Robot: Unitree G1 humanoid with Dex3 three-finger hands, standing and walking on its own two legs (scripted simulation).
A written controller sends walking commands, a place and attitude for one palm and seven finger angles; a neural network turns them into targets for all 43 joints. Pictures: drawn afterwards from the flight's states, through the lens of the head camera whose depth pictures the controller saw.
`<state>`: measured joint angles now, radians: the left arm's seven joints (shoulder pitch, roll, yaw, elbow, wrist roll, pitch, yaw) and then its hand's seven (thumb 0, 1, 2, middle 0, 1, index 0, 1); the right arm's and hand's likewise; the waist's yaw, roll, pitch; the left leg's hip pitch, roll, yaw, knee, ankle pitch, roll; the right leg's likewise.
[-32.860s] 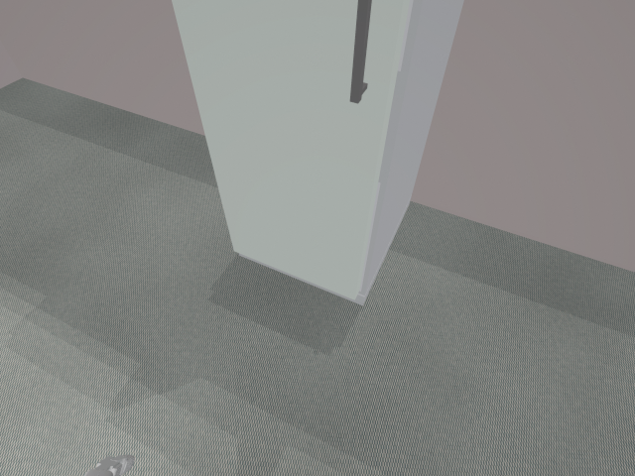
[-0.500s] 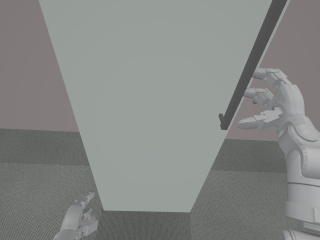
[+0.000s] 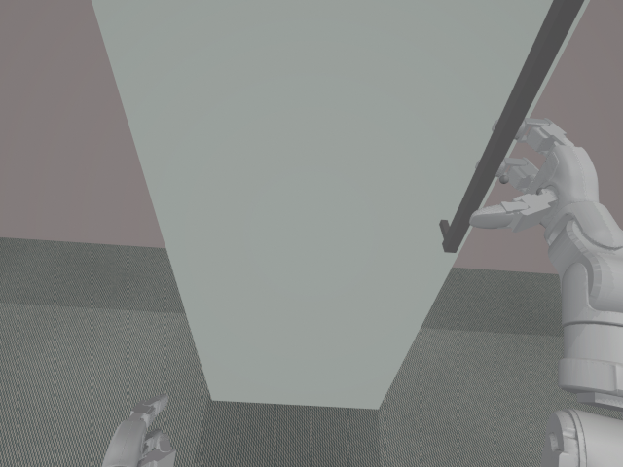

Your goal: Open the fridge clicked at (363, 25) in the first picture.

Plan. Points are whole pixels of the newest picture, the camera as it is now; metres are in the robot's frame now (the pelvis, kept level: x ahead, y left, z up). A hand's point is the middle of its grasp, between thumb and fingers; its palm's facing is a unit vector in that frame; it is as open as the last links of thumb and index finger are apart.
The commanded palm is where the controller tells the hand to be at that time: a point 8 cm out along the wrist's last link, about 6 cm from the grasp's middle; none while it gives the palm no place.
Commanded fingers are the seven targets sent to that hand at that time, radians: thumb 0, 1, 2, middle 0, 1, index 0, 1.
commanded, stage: slide the fingers in behind the handle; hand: right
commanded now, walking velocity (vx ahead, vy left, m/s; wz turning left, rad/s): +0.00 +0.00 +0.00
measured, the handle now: (496, 129) +0.44 -0.17 +0.27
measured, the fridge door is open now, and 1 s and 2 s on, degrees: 0 0 0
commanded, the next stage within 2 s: grip the handle and tug to test in 1.88 s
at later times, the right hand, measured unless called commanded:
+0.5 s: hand (508, 183) +0.39 -0.18 +0.23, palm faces +0.02 +1.00 -0.03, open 14.0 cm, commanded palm +0.36 -0.23 +0.23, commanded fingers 0.00 0.50 -0.30 0.30 1.20 0.30 1.20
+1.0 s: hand (493, 186) +0.38 -0.16 +0.23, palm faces +0.00 +1.00 -0.02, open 14.0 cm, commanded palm +0.35 -0.21 +0.23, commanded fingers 0.00 0.50 -0.30 0.30 1.20 0.30 1.20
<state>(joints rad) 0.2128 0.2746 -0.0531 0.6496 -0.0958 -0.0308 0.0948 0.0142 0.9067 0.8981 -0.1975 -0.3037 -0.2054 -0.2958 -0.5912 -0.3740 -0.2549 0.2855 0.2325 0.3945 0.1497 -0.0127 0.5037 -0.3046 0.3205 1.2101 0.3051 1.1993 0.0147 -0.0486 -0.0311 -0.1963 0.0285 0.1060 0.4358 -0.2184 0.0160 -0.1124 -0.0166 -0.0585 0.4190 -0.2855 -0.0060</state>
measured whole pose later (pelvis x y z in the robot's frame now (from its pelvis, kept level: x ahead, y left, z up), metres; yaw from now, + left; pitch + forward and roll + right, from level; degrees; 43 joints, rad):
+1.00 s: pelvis +0.01 -0.01 +0.00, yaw +0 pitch -1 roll +0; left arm 0.17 0.25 -0.06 0.63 -0.08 -0.01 0.08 0.01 0.91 0.90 -0.20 -0.30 -0.21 -0.30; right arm -0.50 -0.28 -0.19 0.06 0.23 0.48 0.08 -0.01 0.50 -0.30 0.30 1.20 0.30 1.20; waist -0.01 -0.05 -0.04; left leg -0.18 0.04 0.10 0.45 -0.24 0.00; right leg -0.10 -0.01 -0.06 0.43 -0.31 -0.02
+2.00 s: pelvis +0.00 +0.00 +0.00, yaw +0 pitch -2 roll +0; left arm 0.17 0.25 -0.06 0.64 -0.08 -0.01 0.07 0.01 0.91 0.90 -0.20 -0.30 -0.21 -0.30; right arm -0.52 -0.27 -0.19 0.08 0.23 0.47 0.04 -0.01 0.50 -0.30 0.30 1.20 0.29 1.19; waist 0.00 -0.05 -0.03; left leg -0.18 0.03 0.10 0.44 -0.22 0.01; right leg -0.10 -0.01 -0.06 0.42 -0.29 -0.01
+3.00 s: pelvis +0.01 -0.01 +0.00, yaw +0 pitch -1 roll +0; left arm 0.15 0.24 -0.06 0.64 -0.08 0.01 0.07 0.01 0.91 0.90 -0.20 -0.30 -0.21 -0.30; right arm -0.52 -0.23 -0.16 0.04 0.21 0.50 0.01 0.01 -0.76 -0.86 0.42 1.39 0.37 1.36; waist -0.01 -0.05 -0.04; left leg -0.19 0.04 0.10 0.45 -0.24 0.00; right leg -0.10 -0.01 -0.06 0.44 -0.31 -0.02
